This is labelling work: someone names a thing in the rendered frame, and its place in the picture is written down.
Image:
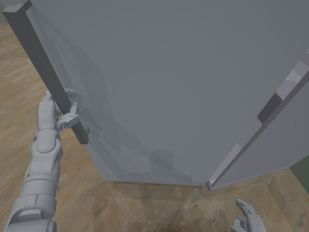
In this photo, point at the right robot hand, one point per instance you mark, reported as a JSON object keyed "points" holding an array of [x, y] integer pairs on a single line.
{"points": [[252, 223]]}

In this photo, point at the left robot forearm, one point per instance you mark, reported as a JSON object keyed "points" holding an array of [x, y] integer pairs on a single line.
{"points": [[36, 199]]}

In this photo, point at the left robot hand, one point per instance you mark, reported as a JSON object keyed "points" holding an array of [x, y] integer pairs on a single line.
{"points": [[48, 113]]}

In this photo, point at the handle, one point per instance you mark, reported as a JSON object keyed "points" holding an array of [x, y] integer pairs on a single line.
{"points": [[25, 33]]}

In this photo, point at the fridge door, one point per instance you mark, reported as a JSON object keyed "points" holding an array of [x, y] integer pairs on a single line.
{"points": [[168, 87]]}

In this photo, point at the left robot upper arm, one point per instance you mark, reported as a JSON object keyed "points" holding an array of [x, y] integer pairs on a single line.
{"points": [[39, 225]]}

